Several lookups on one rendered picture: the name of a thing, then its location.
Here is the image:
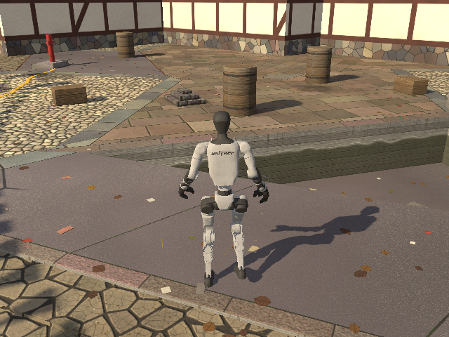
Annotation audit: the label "robot left forearm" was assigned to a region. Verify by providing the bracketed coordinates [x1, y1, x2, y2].
[180, 169, 194, 190]

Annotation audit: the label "robot left hand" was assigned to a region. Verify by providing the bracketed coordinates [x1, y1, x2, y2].
[178, 187, 194, 199]

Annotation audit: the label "robot right forearm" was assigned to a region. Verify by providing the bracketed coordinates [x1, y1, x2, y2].
[252, 167, 267, 192]

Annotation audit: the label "humanoid robot torso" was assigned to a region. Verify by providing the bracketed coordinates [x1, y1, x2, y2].
[207, 139, 240, 211]

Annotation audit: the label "left robot upper arm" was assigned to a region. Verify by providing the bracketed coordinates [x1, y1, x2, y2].
[187, 142, 208, 180]

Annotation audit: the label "robot right hand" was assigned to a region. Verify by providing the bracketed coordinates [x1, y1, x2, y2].
[253, 189, 269, 203]

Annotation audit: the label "right robot upper arm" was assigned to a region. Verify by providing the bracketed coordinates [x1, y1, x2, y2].
[237, 140, 258, 178]

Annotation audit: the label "left robot shin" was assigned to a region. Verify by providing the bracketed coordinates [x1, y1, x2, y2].
[203, 232, 213, 278]

